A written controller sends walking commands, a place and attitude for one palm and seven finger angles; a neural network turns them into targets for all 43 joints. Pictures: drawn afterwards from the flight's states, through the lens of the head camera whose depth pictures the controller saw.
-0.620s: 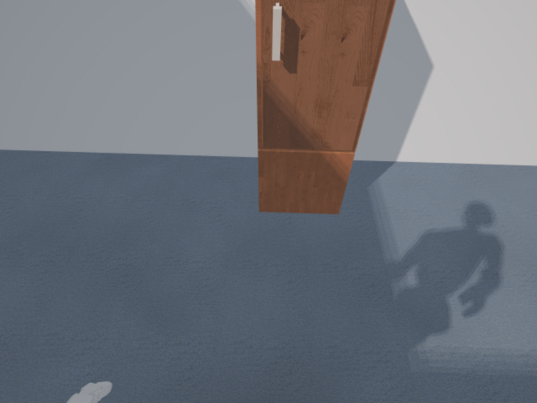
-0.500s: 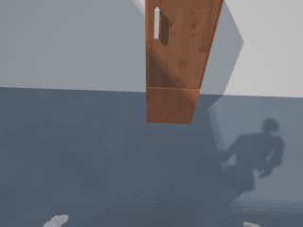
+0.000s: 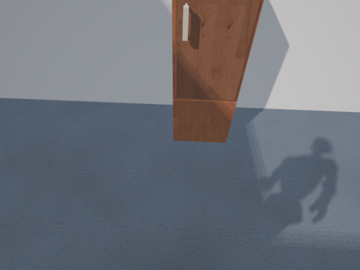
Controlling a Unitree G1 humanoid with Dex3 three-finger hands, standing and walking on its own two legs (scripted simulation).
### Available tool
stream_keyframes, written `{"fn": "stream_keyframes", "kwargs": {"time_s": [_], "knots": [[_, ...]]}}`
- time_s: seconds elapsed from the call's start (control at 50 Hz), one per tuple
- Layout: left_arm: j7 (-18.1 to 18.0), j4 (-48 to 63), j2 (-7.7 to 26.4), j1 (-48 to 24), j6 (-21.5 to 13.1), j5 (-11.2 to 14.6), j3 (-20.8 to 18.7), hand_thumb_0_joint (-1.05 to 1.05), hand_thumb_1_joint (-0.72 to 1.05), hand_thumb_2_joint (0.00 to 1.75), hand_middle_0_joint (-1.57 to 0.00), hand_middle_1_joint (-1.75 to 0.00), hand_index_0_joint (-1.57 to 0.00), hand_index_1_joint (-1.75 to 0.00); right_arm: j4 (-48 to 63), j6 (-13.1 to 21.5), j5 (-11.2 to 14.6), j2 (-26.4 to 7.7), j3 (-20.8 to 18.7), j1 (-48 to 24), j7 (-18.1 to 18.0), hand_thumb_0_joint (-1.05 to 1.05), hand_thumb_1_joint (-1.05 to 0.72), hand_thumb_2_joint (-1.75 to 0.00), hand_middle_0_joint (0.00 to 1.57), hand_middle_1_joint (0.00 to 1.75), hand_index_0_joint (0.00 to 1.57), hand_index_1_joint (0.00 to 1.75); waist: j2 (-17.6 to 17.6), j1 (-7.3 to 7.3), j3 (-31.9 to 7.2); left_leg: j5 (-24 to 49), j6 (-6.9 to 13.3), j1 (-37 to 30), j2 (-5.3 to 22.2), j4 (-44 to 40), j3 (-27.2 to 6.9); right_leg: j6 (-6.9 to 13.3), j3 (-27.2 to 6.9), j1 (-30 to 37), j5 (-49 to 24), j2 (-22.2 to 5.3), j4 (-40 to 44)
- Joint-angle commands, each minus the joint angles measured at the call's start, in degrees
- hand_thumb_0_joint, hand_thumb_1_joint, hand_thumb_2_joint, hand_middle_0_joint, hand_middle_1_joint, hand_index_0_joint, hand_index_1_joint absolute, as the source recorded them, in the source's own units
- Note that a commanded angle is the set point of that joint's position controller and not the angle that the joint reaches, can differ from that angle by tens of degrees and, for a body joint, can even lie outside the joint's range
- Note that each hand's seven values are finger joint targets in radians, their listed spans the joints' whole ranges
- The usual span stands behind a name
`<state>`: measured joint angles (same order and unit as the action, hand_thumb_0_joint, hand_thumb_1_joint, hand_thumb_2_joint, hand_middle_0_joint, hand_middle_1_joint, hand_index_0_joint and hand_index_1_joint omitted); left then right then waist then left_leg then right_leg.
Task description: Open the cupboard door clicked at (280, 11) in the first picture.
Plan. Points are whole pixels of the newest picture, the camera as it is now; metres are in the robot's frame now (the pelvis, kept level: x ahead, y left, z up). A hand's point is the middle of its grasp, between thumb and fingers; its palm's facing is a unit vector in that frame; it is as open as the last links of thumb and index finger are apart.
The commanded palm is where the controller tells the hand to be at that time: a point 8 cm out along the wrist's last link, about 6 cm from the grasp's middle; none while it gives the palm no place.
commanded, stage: stand and wait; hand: left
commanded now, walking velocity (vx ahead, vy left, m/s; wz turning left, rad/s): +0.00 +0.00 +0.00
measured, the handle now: (185, 22) +1.08 +0.04 +0.10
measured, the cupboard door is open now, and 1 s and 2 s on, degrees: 0 0 0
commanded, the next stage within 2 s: look at it before walking up in 0.20 s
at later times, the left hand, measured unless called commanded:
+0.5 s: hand out of the picture +0.07 +0.24 -0.15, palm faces -0.03 -0.94 -0.33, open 7.4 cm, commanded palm none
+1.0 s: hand out of the picture +0.08 +0.25 -0.15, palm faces -0.03 -0.94 -0.34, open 7.4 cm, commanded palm none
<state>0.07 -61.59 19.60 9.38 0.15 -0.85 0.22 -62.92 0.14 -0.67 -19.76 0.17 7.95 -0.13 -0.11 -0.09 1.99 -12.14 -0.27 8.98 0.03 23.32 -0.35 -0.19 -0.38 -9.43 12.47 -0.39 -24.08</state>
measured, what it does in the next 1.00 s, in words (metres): stands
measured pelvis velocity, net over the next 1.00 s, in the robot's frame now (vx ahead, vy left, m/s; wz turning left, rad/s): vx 0.00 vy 0.00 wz -0.01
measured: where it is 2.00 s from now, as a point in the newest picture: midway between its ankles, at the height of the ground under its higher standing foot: outside the picture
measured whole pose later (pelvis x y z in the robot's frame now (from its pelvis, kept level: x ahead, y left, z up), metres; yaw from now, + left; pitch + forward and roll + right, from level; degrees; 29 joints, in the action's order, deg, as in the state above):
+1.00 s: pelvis +0.00 +0.00 +0.00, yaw -1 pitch -2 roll +0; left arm 0.0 -62.1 19.5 8.3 -0.3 -1.0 0.1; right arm -63.7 0.6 -0.6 -19.4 0.3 6.3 -0.2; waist -0.2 0.3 1.9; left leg -11.3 -0.5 8.1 0.5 21.2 0.1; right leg 0.0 -0.8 -8.8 11.4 0.0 -21.8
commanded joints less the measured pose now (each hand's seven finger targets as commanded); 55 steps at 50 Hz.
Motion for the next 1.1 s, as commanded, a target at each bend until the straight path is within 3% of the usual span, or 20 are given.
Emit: {"fn": "stream_keyframes", "kwargs": {"time_s": [0.0, 0.36, 0.5, 0.92, 0.94, 1.0, 1.08], "knots": [[-0.63, 3.62, 11.69, -3.49, -1.45, 0.25, -2.17, 0.00, 0.90, 0.90, -0.20, -0.30, -0.20, -0.30, 3.86, 1.91, 0.14, -11.43, -2.37, -3.43, -0.55, 0.00, -0.90, -0.90, 0.20, 0.30, 0.20, 0.30, 0.29, 0.25, -3.21, 3.57, 2.04, 0.47, 6.16, -5.14, -5.82, 1.94, -5.93, 0.06, -1.73, -6.23, 5.18], [-0.62, 3.08, 11.69, -3.49, -1.53, 0.07, -2.21, 0.00, 0.90, 0.90, -0.20, -0.30, -0.20, -0.30, 2.87, 1.77, 0.14, -11.19, -2.32, -2.57, -0.41, 0.00, -0.90, -0.90, 0.20, 0.30, 0.20, 0.30, -0.36, 0.21, -1.82, 1.97, 1.79, 1.09, 6.08, -5.78, -6.06, 1.88, -6.52, -1.43, 1.03, -6.19, 6.67], [-0.64, 3.02, 11.66, -3.36, -1.79, 0.12, -2.13, 0.00, 0.90, 0.90, -0.20, -0.30, -0.20, -0.30, 2.78, 2.01, 0.17, -11.17, -2.32, -2.73, -0.47, 0.00, -0.90, -0.90, 0.20, 0.30, 0.20, 0.30, 0.02, 0.16, -4.26, 5.93, 1.77, -0.72, 6.43, -5.12, -5.74, 1.94, -6.20, 0.12, -4.00, -6.47, 5.97], [-0.62, 2.79, 11.87, -3.35, -1.75, 0.13, -2.14, 0.00, 0.90, 0.90, -0.20, -0.30, -0.20, -0.30, 2.82, 1.98, 0.19, -11.72, -2.27, -3.61, -0.65, 0.00, -0.90, -0.90, 0.20, 0.30, 0.20, 0.30, 0.25, 0.16, -4.09, 8.38, 1.55, -2.69, 6.93, -5.47, -4.95, 1.86, -6.03, 0.63, -8.26, -6.27, 6.05], [-0.59, 3.08, 11.67, -3.54, -1.47, 0.12, -2.24, 0.00, 0.90, 0.90, -0.20, -0.30, -0.20, -0.30, 2.87, 1.91, 0.14, -11.48, -2.36, -3.28, -0.81, 0.00, -0.90, -0.90, 0.20, 0.30, 0.20, 0.30, 0.29, 0.07, -3.87, 8.99, 1.48, -3.13, 7.15, -4.66, -4.36, 1.98, -6.44, -0.20, -9.84, -6.02, 5.29], [-0.91, 3.27, 5.70, -0.19, 0.39, 0.19, -1.57, 0.00, 0.90, 0.90, -0.20, -0.30, -0.20, -0.30, 3.00, 0.77, 0.07, -4.99, -1.60, 0.61, -1.20, 0.00, -0.90, -0.90, 0.20, 0.30, 0.20, 0.30, 0.49, -0.14, -4.20, 11.12, 0.55, -3.56, 7.75, -1.35, -1.45, 1.18, -6.65, -2.55, -14.75, -5.63, 1.12], [-0.55, 6.11, 5.38, 1.01, 1.61, -0.15, -2.60, 0.00, 0.90, 0.90, -0.20, -0.30, -0.20, -0.30, 5.70, -0.23, -0.05, -6.17, -3.16, 1.63, -1.76, 0.00, -0.90, -0.90, 0.20, 0.30, 0.20, 0.30, 1.99, -0.20, -3.19, 10.04, 1.80, -3.06, 10.52, -0.02, -1.48, 0.91, -6.25, -7.81, -13.72, -3.10, -5.29]]}}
